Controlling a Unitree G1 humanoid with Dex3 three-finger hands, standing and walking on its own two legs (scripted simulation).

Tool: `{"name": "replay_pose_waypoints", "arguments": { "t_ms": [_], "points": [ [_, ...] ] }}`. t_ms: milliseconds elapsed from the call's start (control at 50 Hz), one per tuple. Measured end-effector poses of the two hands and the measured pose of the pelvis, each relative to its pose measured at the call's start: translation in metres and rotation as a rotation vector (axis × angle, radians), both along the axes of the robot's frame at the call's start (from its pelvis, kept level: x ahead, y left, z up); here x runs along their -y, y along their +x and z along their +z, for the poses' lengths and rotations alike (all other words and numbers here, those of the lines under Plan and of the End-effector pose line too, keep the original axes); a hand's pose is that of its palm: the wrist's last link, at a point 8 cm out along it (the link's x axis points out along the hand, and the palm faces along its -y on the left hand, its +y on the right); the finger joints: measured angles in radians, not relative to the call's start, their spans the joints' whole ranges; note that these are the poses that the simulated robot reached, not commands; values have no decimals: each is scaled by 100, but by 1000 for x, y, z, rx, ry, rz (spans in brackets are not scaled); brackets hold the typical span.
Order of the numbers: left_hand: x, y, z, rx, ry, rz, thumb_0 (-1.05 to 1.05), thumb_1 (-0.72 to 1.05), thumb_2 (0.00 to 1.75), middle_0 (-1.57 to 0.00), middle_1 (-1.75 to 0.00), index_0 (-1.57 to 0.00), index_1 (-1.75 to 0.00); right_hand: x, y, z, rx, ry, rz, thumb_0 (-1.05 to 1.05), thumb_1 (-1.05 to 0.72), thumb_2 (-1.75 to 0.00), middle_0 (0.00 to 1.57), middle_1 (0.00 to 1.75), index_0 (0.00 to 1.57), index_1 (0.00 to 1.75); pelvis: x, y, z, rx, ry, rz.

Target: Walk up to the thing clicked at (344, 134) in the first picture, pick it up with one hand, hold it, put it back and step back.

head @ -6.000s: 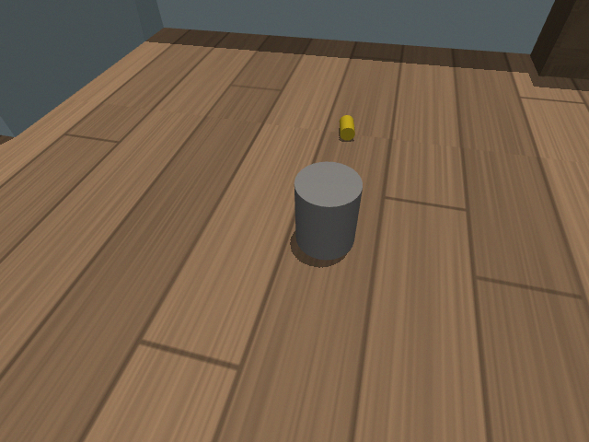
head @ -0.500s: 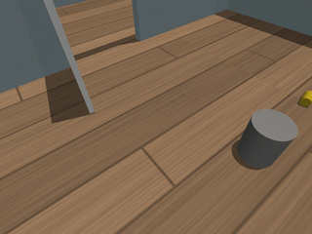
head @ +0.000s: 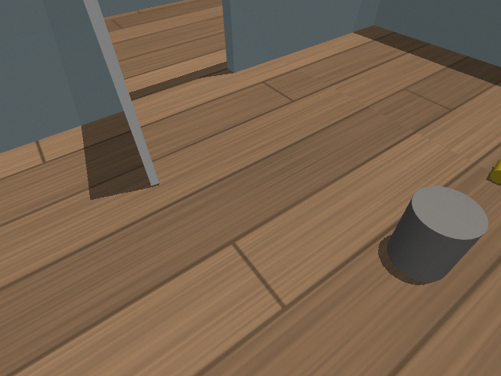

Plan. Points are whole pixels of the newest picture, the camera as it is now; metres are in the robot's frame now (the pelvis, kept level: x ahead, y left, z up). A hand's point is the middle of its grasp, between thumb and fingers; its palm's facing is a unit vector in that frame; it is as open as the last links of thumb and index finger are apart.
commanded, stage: walk up
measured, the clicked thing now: out of the picture +1.33 -1.37 -0.74
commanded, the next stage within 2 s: none
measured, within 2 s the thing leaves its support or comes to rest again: neither
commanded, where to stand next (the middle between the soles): +1.06 -0.05 m, yaw -4 degrees
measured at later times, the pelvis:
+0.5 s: pelvis +0.17 +0.07 +0.00, yaw -3 degrees
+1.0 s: pelvis +0.43 +0.00 -0.01, yaw -5 degrees
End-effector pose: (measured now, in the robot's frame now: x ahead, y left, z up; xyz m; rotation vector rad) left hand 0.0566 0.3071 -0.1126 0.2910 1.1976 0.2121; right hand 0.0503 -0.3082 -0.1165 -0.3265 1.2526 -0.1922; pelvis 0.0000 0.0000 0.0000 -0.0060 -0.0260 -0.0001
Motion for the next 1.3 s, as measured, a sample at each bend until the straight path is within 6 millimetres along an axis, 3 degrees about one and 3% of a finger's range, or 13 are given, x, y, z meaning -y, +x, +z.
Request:
{"name": "replay_pose_waypoints", "arguments": {
  "t_ms": [140,220,300,440,620,740,800,880,980,1080,1160,1220,1300],
  "points": [
    [-51,-14,-2,-46,34,53,0,90,89,-21,-30,-20,-30,-4,56,16,54,-56,54,1,-90,-90,20,30,20,30,-28,32,-5,19,-17,9],
    [-87,4,-24,-95,40,51,1,90,89,-21,-30,-20,-30,-20,91,19,134,-99,45,0,-90,-90,20,30,20,30,-52,63,-23,26,-15,-1],
    [-95,50,-34,-106,30,-2,1,91,90,-20,-30,-20,-30,-36,97,20,172,-111,-18,0,-90,-90,20,30,20,30,-65,89,-25,38,3,-21],
    [-82,145,-13,-6,-31,-78,1,91,89,-21,-30,-20,-30,-57,107,25,102,-66,-70,0,-90,-90,21,30,20,30,-71,142,-5,41,16,-37],
    [-63,264,2,-10,17,-159,1,91,89,-21,-30,-20,-30,-46,163,-1,34,-3,-111,0,-90,-90,21,30,20,30,-52,231,-11,15,43,-76],
    [-22,373,2,75,57,-196,1,91,89,-21,-30,-20,-30,-13,228,-34,-14,11,-126,0,-90,-90,21,30,20,30,-21,303,-30,3,0,-75],
    [-2,409,11,157,48,-182,1,91,89,-21,-30,-20,-30,-6,273,-31,-8,28,-97,1,-90,-90,21,30,20,30,-7,332,-23,12,31,-82],
    [11,433,24,168,43,-153,0,91,89,-21,-30,-20,-30,6,343,-13,81,28,-71,1,-90,-90,20,30,20,30,1,371,-9,19,38,-91],
    [10,451,21,106,44,-149,0,91,89,-21,-30,-20,-30,18,419,4,175,6,-45,0,-90,-90,20,30,20,30,4,417,-6,18,9,-98],
    [-3,476,6,63,36,-128,1,90,89,-21,-30,-20,-30,17,482,9,167,-16,3,0,-90,-90,20,30,20,30,1,466,-12,9,-24,-76],
    [-20,505,-18,31,25,-103,1,90,89,-21,-30,-20,-30,7,536,7,166,-41,39,0,-90,-90,20,30,20,30,-8,513,-26,4,-33,-69],
    [-27,533,-32,-9,21,-91,1,91,89,-21,-30,-20,-30,-3,568,8,199,-62,47,0,-90,-90,20,30,20,30,-15,542,-32,10,2,-76],
    [-21,576,-26,-23,1,-137,1,91,89,-21,-30,-20,-30,-11,587,20,228,-55,-12,0,-90,-90,20,30,20,30,-17,574,-20,24,-13,-81]
  ]
}}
